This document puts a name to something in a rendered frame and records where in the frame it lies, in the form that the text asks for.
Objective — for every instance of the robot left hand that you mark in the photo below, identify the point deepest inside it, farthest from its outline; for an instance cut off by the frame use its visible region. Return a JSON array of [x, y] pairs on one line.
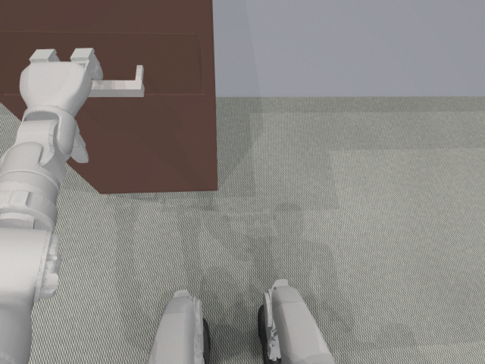
[[62, 84]]

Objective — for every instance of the robot thigh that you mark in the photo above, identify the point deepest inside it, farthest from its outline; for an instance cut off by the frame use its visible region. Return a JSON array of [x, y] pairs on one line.
[[180, 322], [300, 339]]

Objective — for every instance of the robot left thigh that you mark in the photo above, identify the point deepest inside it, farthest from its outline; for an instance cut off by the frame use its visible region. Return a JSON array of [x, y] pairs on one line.
[[180, 322]]

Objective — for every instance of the robot right thigh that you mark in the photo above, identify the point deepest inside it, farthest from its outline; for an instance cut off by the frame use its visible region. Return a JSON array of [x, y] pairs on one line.
[[300, 339]]

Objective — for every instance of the cabinet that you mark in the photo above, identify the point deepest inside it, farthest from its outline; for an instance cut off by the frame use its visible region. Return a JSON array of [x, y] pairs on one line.
[[162, 142]]

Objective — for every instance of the handle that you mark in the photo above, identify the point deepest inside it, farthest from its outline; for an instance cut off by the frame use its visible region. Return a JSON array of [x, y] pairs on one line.
[[119, 88]]

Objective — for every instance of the drawer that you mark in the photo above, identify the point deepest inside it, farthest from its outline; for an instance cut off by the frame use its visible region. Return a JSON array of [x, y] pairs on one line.
[[171, 60]]

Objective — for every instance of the robot left upper arm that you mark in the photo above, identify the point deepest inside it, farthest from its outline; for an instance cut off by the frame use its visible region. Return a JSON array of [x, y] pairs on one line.
[[29, 271]]

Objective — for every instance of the robot left forearm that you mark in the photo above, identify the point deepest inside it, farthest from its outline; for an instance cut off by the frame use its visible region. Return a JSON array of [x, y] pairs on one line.
[[33, 168]]

